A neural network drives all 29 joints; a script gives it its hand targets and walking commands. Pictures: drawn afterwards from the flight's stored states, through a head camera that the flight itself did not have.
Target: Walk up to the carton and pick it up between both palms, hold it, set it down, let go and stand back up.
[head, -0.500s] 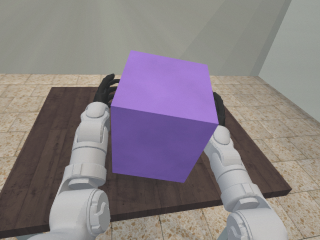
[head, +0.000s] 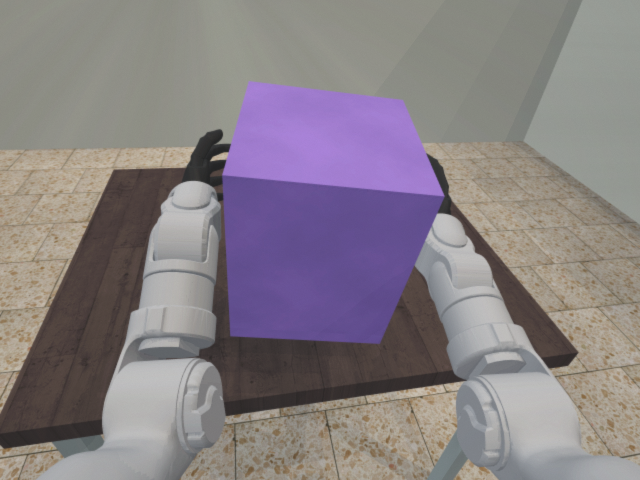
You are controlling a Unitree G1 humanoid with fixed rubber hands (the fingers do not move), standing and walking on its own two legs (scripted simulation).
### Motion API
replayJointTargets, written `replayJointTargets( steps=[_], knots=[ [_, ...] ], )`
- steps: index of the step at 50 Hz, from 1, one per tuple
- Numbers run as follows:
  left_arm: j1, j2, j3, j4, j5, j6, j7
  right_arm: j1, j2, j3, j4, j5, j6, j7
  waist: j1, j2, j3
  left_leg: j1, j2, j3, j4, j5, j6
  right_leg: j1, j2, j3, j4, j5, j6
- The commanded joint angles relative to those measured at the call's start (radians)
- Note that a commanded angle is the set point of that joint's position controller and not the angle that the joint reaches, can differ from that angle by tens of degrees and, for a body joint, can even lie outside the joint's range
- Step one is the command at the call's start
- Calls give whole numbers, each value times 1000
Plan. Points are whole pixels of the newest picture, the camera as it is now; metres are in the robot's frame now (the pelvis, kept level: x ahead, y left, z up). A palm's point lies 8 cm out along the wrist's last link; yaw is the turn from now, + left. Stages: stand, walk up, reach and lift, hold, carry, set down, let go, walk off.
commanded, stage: reach and lift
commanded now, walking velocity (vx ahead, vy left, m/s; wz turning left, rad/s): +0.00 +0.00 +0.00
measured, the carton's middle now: (316, 217) +0.39 -0.02 +0.19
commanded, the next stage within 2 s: hold in 1.32 s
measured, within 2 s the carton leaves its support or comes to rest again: neither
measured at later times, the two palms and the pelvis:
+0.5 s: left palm (186, 188) +0.38 +0.13 +0.24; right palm (432, 173) +0.38 -0.16 +0.26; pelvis -0.01 -0.04 +0.00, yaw +1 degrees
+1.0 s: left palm (198, 166) +0.39 +0.12 +0.26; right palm (449, 158) +0.38 -0.17 +0.28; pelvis +0.02 -0.02 +0.00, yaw -1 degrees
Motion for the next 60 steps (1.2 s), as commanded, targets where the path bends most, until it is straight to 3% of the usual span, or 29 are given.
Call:
replayJointTargets(
  steps=[1,3,7,12,15,19,22,27,33,42,49,54,60],
  knots=[
    [-862,-644,-404,-154,-155,-38,-121,-1230,487,391,-363,96,-47,140,14,88,-551,183,9,-1,-66,326,-83,30,87,-43,-22,95,-16],
    [-902,-635,-390,-178,-167,-25,-102,-1286,518,419,-383,135,-22,143,39,59,-573,170,1,4,-57,334,-66,17,90,-37,-21,102,-12],
    [-932,-593,-336,-158,-154,7,-86,-1305,559,431,-353,174,42,139,71,30,-506,97,-17,11,-75,222,-27,-11,85,-19,-29,75,-6],
    [-956,-505,-251,-88,-135,39,-107,-1259,583,387,-243,172,119,121,66,28,-419,24,-35,18,-97,74,3,-37,61,0,-48,11,14],
    [-981,-476,-251,-107,-152,44,-119,-1244,597,374,-242,186,154,104,51,40,-479,18,-50,24,-86,77,4,-17,49,12,-50,29,27],
    [-1023,-489,-336,-199,-215,45,-121,-1239,621,410,-323,238,186,69,16,83,-611,51,-62,17,-52,169,-17,23,47,17,-22,176,42],
    [-1040,-489,-355,-247,-230,53,-124,-1218,635,420,-354,260,220,48,8,106,-621,41,-68,11,-42,169,-21,26,42,26,-13,187,47],
    [-1057,-505,-400,-290,-257,72,-135,-1223,612,402,-388,268,253,29,-28,147,-606,44,-60,-2,-39,172,-37,8,48,18,-1,194,39],
    [-1085,-548,-458,-352,-299,84,-129,-1258,595,410,-440,301,276,33,-40,185,-634,66,-45,-18,-24,255,-64,3,67,12,19,236,25],
    [-983,-545,-420,-378,-267,135,-116,-1189,579,477,-433,381,335,35,12,150,-605,92,-41,-15,1,415,-72,21,97,22,19,314,28],
    [-1006,-534,-407,-440,-273,170,-107,-1201,577,503,-442,447,368,45,42,127,-605,112,-35,-20,8,475,-77,8,118,23,18,333,32],
    [-1050,-525,-404,-449,-297,183,-97,-1248,593,503,-471,466,386,48,51,98,-616,100,-36,-22,11,453,-68,-5,119,30,12,325,33],
    [-1110,-515,-376,-363,-299,190,-102,-1282,579,438,-377,429,407,62,39,106,-552,35,-27,-23,-23,297,-61,-46,107,38,-4,207,20]
  ],
)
